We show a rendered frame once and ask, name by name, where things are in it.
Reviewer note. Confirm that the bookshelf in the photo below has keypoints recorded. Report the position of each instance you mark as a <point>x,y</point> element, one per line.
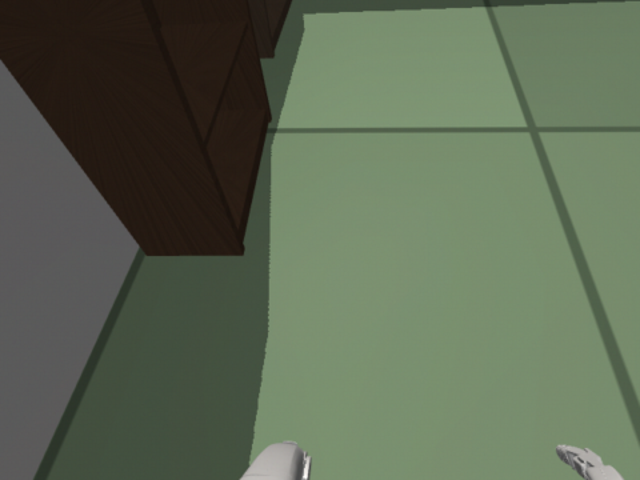
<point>268,17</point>
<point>162,103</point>

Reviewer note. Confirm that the right robot hand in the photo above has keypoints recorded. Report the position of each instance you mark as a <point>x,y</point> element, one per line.
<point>588,464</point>

